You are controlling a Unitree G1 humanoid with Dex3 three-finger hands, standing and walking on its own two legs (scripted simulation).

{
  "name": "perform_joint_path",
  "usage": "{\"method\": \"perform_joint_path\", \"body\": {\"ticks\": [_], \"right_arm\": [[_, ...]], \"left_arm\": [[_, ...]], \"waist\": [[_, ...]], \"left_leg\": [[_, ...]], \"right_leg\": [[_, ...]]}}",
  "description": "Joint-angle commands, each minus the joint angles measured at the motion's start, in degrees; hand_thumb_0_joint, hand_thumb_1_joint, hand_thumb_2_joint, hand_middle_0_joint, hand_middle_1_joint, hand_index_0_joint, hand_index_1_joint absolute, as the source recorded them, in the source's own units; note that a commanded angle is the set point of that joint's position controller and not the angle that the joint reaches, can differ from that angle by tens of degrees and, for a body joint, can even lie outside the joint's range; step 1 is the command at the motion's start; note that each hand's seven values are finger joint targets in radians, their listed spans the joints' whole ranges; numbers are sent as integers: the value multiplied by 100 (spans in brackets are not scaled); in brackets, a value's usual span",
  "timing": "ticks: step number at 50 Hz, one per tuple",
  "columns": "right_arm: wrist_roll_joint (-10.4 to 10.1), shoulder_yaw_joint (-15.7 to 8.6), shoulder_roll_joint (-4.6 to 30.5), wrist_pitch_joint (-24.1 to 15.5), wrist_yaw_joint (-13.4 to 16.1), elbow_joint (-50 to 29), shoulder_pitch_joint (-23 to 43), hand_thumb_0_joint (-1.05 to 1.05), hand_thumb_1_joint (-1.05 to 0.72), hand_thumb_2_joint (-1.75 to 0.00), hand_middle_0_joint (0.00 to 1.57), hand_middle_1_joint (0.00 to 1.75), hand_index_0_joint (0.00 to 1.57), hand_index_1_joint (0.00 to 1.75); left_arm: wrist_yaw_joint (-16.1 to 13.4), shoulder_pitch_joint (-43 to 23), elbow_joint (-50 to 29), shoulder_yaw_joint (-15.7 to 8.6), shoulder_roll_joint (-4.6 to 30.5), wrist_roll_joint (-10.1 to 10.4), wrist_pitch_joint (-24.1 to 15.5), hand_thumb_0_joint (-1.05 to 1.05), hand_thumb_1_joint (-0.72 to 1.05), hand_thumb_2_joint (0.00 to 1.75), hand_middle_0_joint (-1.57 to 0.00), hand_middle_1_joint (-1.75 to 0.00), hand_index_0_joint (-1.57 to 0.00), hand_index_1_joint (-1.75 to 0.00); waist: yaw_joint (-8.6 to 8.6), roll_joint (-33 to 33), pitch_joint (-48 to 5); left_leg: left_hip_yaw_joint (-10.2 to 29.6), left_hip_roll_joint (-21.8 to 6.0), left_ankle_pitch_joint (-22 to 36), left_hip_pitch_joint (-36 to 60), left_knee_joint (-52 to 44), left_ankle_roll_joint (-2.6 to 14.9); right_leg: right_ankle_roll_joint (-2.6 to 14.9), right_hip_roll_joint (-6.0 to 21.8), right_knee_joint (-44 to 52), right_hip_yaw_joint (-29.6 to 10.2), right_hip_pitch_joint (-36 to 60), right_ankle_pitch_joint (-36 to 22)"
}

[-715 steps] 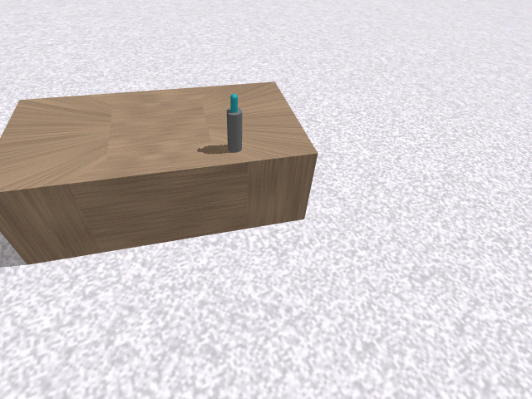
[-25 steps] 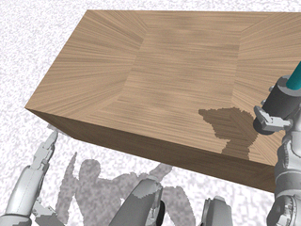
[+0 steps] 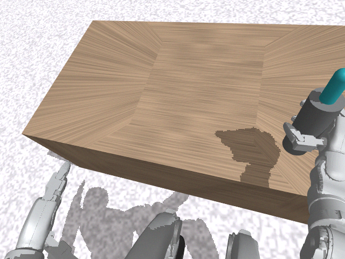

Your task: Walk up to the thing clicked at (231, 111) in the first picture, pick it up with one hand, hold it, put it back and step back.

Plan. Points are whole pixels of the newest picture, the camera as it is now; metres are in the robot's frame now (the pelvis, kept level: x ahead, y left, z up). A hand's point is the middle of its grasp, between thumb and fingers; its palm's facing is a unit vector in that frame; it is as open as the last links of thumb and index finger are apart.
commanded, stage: lift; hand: right
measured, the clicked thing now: (315, 116) +0.48 -0.20 +0.01
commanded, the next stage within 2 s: hold in 1.50 s
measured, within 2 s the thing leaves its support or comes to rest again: neither
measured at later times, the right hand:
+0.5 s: hand (316, 126) +0.44 -0.19 +0.03, palm faces +0.16 +0.99 +0.00, open 8.5 cm
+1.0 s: hand (329, 140) +0.38 -0.18 +0.11, palm faces +0.17 +0.98 +0.00, open 8.5 cm
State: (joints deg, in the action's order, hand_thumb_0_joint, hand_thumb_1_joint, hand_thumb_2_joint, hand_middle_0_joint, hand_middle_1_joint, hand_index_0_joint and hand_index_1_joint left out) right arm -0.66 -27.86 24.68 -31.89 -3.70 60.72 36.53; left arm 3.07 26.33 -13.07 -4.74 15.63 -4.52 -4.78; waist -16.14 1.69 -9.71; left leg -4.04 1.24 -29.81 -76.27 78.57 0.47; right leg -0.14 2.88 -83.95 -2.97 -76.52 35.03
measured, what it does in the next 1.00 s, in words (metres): rises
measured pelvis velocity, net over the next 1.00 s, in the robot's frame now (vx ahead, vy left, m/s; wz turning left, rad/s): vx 0.02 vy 0.00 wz -0.03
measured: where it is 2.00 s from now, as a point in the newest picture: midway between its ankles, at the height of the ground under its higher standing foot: outside the picture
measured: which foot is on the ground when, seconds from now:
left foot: down 0.00-1.00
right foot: down 0.00-1.00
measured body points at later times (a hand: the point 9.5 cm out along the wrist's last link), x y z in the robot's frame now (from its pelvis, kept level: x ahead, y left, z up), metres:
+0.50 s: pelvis +0.01 +0.00 +0.04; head +0.13 -0.05 +0.47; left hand +0.17 +0.25 +0.07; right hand +0.43 -0.25 +0.04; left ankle +0.06 +0.12 -0.58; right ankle +0.03 -0.12 -0.58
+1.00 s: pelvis +0.02 +0.00 +0.08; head +0.08 -0.02 +0.52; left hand +0.18 +0.26 +0.07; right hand +0.36 -0.23 +0.11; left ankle +0.06 +0.12 -0.58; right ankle +0.03 -0.12 -0.58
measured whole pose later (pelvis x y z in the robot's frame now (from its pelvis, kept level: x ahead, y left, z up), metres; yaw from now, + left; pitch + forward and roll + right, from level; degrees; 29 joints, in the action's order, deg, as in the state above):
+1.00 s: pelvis +0.02 +0.00 +0.08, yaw -2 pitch +14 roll +1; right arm -5.9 -14.4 10.5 -23.6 -1.4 33.2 13.3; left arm -0.1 25.6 3.2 -4.5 12.4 -1.0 -1.4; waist -5.4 1.2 -7.3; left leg -1.4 0.0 -25.3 -49.3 60.2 0.0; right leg 0.1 1.3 -62.4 -0.1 -48.0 28.7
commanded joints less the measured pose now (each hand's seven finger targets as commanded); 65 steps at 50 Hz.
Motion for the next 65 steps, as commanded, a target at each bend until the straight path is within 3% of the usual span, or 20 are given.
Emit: {"method": "perform_joint_path", "body": {"ticks": [1,2,6,9,12,15,19,22,24,26,34,37,39,44,48,50,54,58,63,65], "right_arm": [[-35,55,1031,-476,-53,-1191,2038,0,-44,-130,127,139,129,139],[-83,108,867,-458,-72,-960,1952,0,-40,-128,129,138,132,138],[-78,-28,1125,-484,-3,-1630,2093,0,-34,-128,128,138,130,138],[-97,177,797,-442,-48,-1675,1844,0,-37,-127,129,139,132,139],[-96,78,1095,-428,4,-2258,2007,0,-37,-126,128,137,130,137],[-210,354,405,-269,24,-1573,1377,0,-38,-127,128,138,131,138],[-160,312,690,-311,130,-2555,1595,0,-42,-128,130,139,132,139],[-264,539,188,-261,82,-2395,1003,0,-43,-128,131,139,133,139],[-278,583,269,-236,110,-3028,1153,0,-43,-127,131,139,133,139],[-337,594,124,-89,141,-2974,764,0,-40,-128,131,140,134,140],[-430,988,-393,115,162,-2978,153,0,-40,-131,134,143,136,143],[-460,1051,-364,109,149,-3622,260,0,-40,-131,134,143,136,143],[-505,1196,-582,157,116,-3730,70,0,-40,-130,134,143,136,143],[-575,1092,-422,298,189,-4200,-316,0,-37,-133,134,145,137,145],[-635,1215,-570,324,240,-4318,-377,0,-38,-133,135,146,138,146],[-639,1202,-421,285,280,-4655,-107,0,-36,-134,135,146,138,146],[-638,1412,-708,352,211,-4466,-486,0,-33,-133,133,146,137,146],[-641,1402,-667,486,195,-4422,-820,0,-31,-135,134,147,138,147],[-737,1380,-598,531,240,-4881,-610,0,-35,-135,135,148,138,148],[-712,1487,-757,569,258,-4712,-901,0,-33,-135,134,147,138,147]], "left_arm": [[-149,338,-913,-744,934,24,-236,0,-57,6,-5,-5,-4,-6],[-141,477,-626,-709,834,40,-217,0,-56,6,-5,-5,-5,-6],[-153,198,-1206,-876,1074,26,-250,0,-56,6,-5,-5,-5,-6],[-112,536,-945,-505,685,54,-182,0,-56,6,-5,-5,-4,-5],[-157,252,-1189,-842,1019,71,-199,0,-55,6,-5,-5,-5,-5],[-130,610,-429,-744,776,91,-123,0,-56,6,-5,-5,-5,-6],[-135,191,-871,-626,756,73,-151,0,-57,6,-5,-5,-4,-5],[-131,480,-462,-430,544,98,-84,0,-57,6,-5,-5,-4,-5],[-182,206,-693,-670,771,128,-100,0,-57,6,-5,-4,-4,-5],[-221,303,-531,-818,933,146,-41,0,-57,6,-5,-4,-4,-5],[-275,97,57,-482,516,271,-2,0,-56,6,-5,-4,-4,-5],[-307,83,278,-530,525,269,-2,0,-55,5,-5,-4,-4,-4],[-300,78,314,-317,344,268,-11,0,-55,4,-4,-4,-4,-5],[-405,112,381,-676,662,314,22,0,-55,5,-4,-4,-4,-5],[-437,-135,623,-497,475,362,4,0,-56,5,-4,-4,-4,-5],[-498,-261,650,-773,794,357,2,0,-55,5,-4,-4,-4,-5],[-464,-303,689,-302,311,389,-13,0,-55,5,-4,-4,-4,-5],[-471,-136,893,-333,343,388,37,0,-55,4,-5,-5,-4,-5],[-539,-142,1167,-791,732,422,19,0,-55,4,-5,-5,-5,-5],[-517,-357,949,-551,528,443,-24,0,-55,4,-5,-5,-4,-5]], "waist": [[92,-1410,-2878],[34,-1406,-2563],[124,-1512,-3349],[252,-1558,-3096],[333,-1769,-3398],[309,-1550,-2425],[559,-1498,-2978],[597,-1223,-2542],[647,-1281,-2942],[621,-916,-2766],[814,-507,-1539],[921,-559,-1738],[972,-619,-1790],[959,-401,-1932],[1020,-322,-1516],[1039,-311,-1583],[1132,-276,-1516],[1192,-341,-1346],[1107,-278,-1182],[1189,-288,-1246]], "left_leg": [[241,147,1647,1870,-914,128],[247,139,1520,1764,-950,135],[161,161,1765,2031,-956,136],[194,155,1927,2169,-1061,130],[182,148,1879,2202,-1132,137],[120,168,1608,1939,-1281,144],[173,142,1703,2420,-1427,132],[176,126,1801,2701,-1542,122],[225,90,1924,2999,-1633,108],[166,117,1913,3132,-1787,80],[295,28,1502,3211,-2279,33],[422,-43,1472,3522,-2405,19],[379,-30,1590,3606,-2409,21],[362,-50,1899,3981,-2596,-24],[407,-66,1500,3889,-2788,-21],[359,-62,1489,3944,-2793,-7],[362,-80,1623,4143,-2875,-14],[376,-102,1802,4291,-2960,-23],[371,-100,1609,4214,-3110,-23],[338,-98,1703,4330,-3125,-22]], "right_leg": [[73,-179,1158,-65,2163,-1990],[68,-182,1209,-59,2007,-1810],[40,-161,1293,-96,2718,-2265],[46,-210,1360,-34,2661,-2414],[-1,-168,1507,-46,3209,-2567],[-18,-165,1740,-53,2942,-2327],[-23,-164,1908,-7,3359,-2322],[-3,-230,2044,28,3080,-2262],[-2,-232,2146,62,3392,-2338],[17,-236,2293,49,3492,-2276],[54,-245,2729,149,3279,-1707],[68,-262,2793,206,3386,-1618],[54,-280,2866,222,3534,-1746],[92,-310,2971,244,3892,-1981],[107,-284,3150,242,3829,-1605],[84,-258,3282,207,4017,-1589],[86,-276,3360,241,4087,-1741],[92,-320,3449,299,4149,-1911],[98,-284,3604,284,4328,-1683],[82,-282,3665,270,4451,-1815]]}}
